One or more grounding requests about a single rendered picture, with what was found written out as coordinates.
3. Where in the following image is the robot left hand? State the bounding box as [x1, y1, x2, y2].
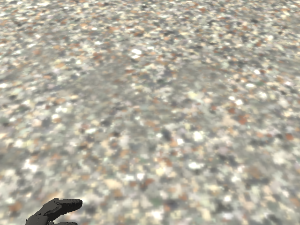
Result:
[25, 198, 83, 225]

